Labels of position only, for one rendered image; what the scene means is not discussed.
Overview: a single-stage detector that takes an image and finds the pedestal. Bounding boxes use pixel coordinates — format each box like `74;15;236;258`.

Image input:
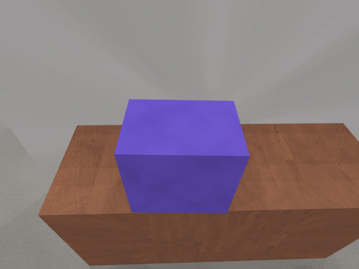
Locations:
38;123;359;266

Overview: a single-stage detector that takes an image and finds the carton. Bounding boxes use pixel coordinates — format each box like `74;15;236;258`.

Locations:
114;99;250;214

